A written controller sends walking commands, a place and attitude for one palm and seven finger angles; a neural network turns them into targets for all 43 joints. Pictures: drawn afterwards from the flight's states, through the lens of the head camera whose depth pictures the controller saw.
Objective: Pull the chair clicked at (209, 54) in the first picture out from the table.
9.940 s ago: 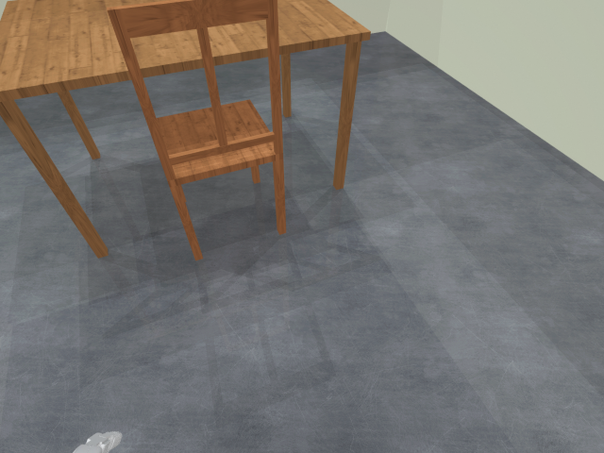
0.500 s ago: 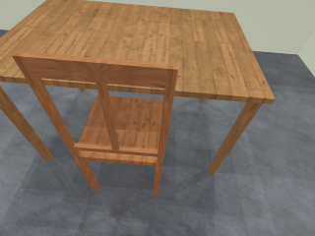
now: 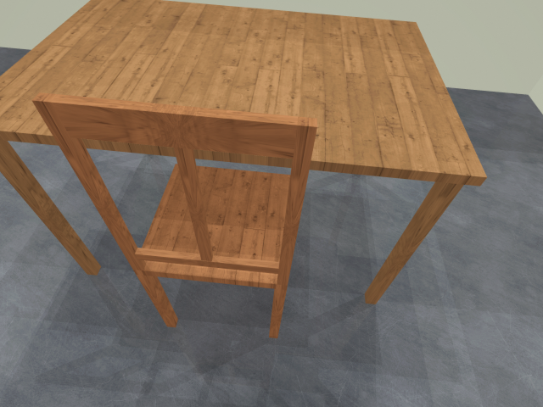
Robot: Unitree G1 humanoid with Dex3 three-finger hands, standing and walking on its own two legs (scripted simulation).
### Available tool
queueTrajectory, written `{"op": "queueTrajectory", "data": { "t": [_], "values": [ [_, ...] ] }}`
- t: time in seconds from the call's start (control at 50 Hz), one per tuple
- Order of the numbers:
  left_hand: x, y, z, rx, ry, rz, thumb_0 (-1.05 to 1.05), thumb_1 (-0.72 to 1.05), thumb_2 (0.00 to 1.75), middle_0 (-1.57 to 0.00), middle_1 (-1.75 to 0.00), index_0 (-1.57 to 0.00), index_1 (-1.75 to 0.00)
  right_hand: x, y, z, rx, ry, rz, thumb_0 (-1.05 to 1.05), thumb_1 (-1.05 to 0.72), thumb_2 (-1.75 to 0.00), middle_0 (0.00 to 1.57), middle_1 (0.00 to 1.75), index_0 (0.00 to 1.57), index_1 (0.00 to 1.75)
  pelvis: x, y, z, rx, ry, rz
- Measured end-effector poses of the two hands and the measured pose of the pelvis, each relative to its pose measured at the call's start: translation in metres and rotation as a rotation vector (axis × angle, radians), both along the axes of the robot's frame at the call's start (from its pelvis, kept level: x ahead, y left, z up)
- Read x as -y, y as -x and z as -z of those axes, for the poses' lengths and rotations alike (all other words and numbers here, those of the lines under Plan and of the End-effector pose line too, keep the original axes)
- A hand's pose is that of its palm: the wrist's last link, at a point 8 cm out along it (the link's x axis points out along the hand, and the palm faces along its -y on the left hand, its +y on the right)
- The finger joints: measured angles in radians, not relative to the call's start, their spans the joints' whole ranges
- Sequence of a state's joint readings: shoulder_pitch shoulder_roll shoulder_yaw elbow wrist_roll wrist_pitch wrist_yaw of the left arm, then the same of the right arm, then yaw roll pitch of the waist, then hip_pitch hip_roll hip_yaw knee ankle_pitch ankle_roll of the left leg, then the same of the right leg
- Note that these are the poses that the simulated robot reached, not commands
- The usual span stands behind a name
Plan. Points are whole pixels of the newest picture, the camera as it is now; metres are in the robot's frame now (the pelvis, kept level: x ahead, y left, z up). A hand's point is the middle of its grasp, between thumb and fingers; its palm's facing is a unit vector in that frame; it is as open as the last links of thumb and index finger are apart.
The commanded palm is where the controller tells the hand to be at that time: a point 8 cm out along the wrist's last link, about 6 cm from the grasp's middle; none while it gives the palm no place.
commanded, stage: come to a stop and stand still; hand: left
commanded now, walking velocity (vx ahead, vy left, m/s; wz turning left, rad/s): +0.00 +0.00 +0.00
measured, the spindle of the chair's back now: (197, 213) +0.46 +0.18 -0.06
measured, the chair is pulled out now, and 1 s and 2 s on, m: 0.00 0.00 0.00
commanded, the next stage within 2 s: look again from close up in 1.20 s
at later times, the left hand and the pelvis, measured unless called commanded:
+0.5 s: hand out of the picture +0.01 +0.19 -0.15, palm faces +0.00 -0.96 -0.28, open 7.4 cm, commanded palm none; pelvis +0.02 +0.01 +0.01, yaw -1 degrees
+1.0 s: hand out of the picture +0.06 +0.15 -0.15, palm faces +0.00 -0.96 -0.26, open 7.3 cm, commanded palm none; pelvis +0.04 -0.04 +0.01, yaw +0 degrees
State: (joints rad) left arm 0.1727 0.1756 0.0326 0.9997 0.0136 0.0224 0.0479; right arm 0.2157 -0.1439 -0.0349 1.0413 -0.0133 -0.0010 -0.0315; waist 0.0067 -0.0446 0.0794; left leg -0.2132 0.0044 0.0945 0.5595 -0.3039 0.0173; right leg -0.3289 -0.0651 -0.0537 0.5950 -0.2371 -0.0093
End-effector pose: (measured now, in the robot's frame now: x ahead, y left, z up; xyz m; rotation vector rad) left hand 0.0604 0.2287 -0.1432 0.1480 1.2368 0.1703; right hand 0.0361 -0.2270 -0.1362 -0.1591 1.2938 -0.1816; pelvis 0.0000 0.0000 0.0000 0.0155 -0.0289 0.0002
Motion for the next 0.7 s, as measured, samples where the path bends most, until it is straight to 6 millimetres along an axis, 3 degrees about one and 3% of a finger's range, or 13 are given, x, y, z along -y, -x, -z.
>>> {"op": "queueTrajectory", "data": {
  "t": [0.18, 0.36, 0.48, 0.6, 0.7],
  "values": [
    [-0.031, 0.04, -0.015, -0.066, -0.052, 0.029, 0.01, 0.92, 0.9, -0.21, -0.3, -0.2, -0.3, -0.018, -0.023, -0.001, 0.158, -0.038, -0.034, 0.0, -0.92, -0.9, 0.2, 0.3, 0.2, 0.3, -0.021, -0.001, -0.001, 0.01, 0.003, 0.013],
    [-0.035, 0.064, -0.031, -0.161, -0.091, 0.003, 0.01, 0.91, 0.9, -0.2, -0.3, -0.2, -0.3, -0.016, -0.01, 0.01, 0.068, -0.072, -0.048, 0.0, -0.93, -0.9, 0.2, 0.3, 0.2, 0.3, -0.019, -0.01, -0.007, -0.012, -0.013, 0.02],
    [-0.016, 0.057, -0.031, -0.187, -0.076, 0.001, 0.01, 0.91, 0.9, -0.2, -0.3, -0.2, -0.3, -0.013, 0.008, 0.016, -0.029, -0.093, -0.039, 0.01, -0.92, -0.9, 0.2, 0.3, 0.2, 0.3, -0.009, -0.019, -0.009, -0.017, -0.016, 0.016],
    [0.009, 0.032, -0.027, -0.156, -0.049, 0.02, 0.01, 0.91, 0.9, -0.2, -0.3, -0.2, -0.3, -0.009, 0.019, 0.018, -0.09, -0.111, -0.021, 0.01, -0.91, -0.9, 0.2, 0.3, 0.2, 0.3, 0.004, -0.027, -0.01, -0.016, -0.016, 0.013],
    [0.017, 0.016, -0.026, -0.136, -0.06, 0.03, 0.02, 0.94, 0.9, -0.21, -0.3, -0.2, -0.3, -0.003, 0.021, 0.017, -0.109, -0.118, -0.006, 0.01, -0.91, -0.9, 0.2, 0.3, 0.2, 0.3, 0.016, -0.032, -0.01, -0.015, -0.015, 0.013]
  ]
}}
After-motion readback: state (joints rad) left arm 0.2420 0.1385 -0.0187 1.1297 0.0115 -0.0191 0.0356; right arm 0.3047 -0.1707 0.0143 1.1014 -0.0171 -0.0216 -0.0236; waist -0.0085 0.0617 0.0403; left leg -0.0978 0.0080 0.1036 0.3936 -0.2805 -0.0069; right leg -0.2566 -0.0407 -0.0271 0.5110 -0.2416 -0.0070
